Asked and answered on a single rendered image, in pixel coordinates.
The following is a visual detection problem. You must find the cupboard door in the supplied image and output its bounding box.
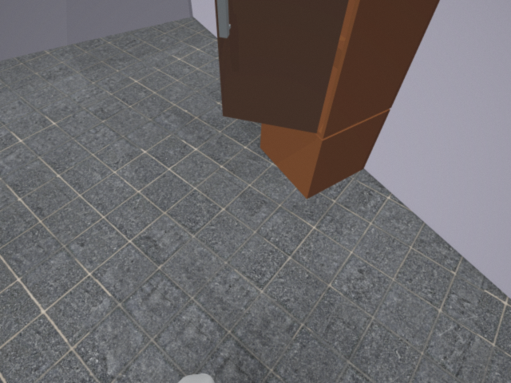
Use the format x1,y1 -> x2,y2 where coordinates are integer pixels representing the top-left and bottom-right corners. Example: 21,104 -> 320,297
215,0 -> 349,133

